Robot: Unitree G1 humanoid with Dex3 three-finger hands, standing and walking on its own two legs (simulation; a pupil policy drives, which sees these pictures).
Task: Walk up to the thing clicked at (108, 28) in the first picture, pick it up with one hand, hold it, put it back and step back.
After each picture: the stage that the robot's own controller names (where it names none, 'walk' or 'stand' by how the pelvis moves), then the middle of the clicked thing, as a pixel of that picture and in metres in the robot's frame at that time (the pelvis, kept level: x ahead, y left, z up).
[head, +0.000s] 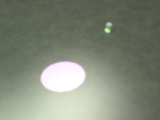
stand; (108, 28) +1.61 -0.34 -0.72
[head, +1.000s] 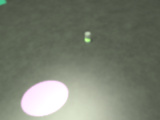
walk; (87, 37) +1.50 +0.06 -0.69
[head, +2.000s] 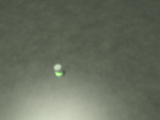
walk; (58, 70) +0.90 +0.31 -0.71
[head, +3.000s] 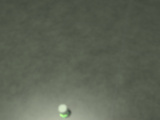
walk; (63, 111) +0.53 +0.21 -0.71
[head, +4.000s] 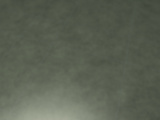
stand; out of the picture +0.35 +0.17 -0.70
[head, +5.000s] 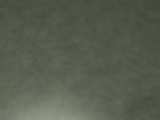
stand; out of the picture +0.30 +0.17 -0.72
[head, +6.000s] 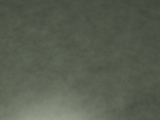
stand; out of the picture +0.32 +0.18 -0.73
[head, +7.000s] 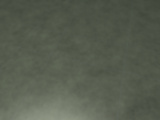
stand; out of the picture +0.30 +0.18 -0.73
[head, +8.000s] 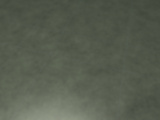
stand; out of the picture +0.29 +0.19 -0.73
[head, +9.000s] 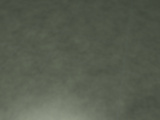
go down; out of the picture +0.29 +0.19 -0.73
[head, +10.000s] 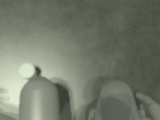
go down; (28, 72) +0.37 +0.22 -0.34
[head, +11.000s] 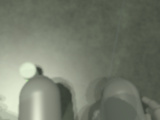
approach; (29, 72) +0.36 +0.23 -0.30
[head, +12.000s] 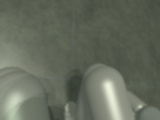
close in; out of the picture +0.35 +0.26 -0.21
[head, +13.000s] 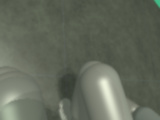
close; out of the picture +0.35 +0.26 -0.21
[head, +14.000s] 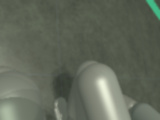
lift; out of the picture +0.35 +0.27 -0.21
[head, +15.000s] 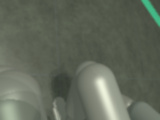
lift; out of the picture +0.33 +0.26 -0.22
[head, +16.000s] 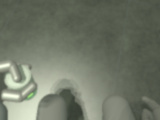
lift; (22, 84) +0.31 +0.20 -0.02
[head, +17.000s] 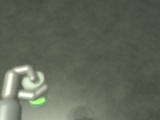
hold; (36, 90) +0.32 +0.17 +0.01
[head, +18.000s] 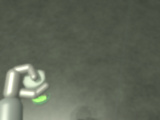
hold; (37, 88) +0.33 +0.17 +0.01
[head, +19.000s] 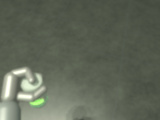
crouch; (35, 91) +0.32 +0.18 -0.01
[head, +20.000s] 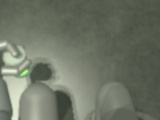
crouch; (18, 63) +0.39 +0.21 -0.11
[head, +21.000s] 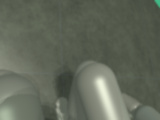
lower; out of the picture +0.37 +0.30 -0.22
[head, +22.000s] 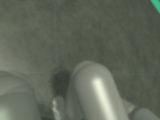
lower; out of the picture +0.37 +0.30 -0.22
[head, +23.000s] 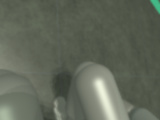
lower; out of the picture +0.37 +0.29 -0.22
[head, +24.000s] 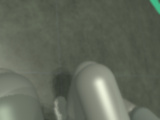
lower; out of the picture +0.36 +0.29 -0.22
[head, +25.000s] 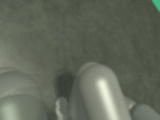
open; out of the picture +0.35 +0.27 -0.22
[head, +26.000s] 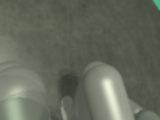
stand; out of the picture +0.35 +0.26 -0.22
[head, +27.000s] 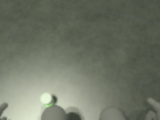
walk; (47, 100) +0.36 +0.21 -0.52
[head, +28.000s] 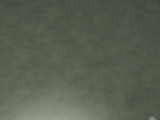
stand; out of the picture +0.33 +0.19 -0.66
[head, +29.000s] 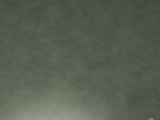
stand; out of the picture +0.32 +0.18 -0.67
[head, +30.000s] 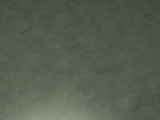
stand; out of the picture +0.35 +0.17 -0.72
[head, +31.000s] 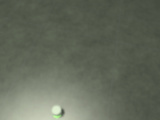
walk; (56, 111) +0.40 +0.15 -0.71
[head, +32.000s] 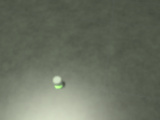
walk; (58, 82) +0.65 +0.24 -0.69
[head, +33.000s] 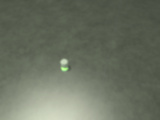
stand; (64, 65) +0.94 +0.21 -0.70
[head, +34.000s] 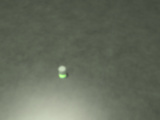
stand; (62, 72) +0.94 +0.20 -0.72
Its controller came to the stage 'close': yes
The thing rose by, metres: 0.70
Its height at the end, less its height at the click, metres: +0.00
